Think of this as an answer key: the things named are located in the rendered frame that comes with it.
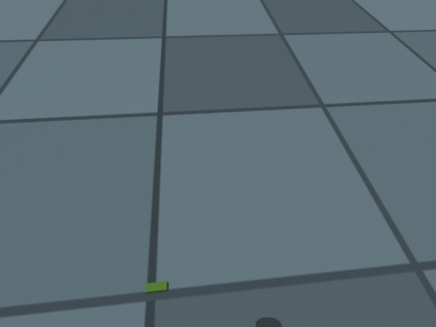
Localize small box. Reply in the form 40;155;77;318
145;281;168;294

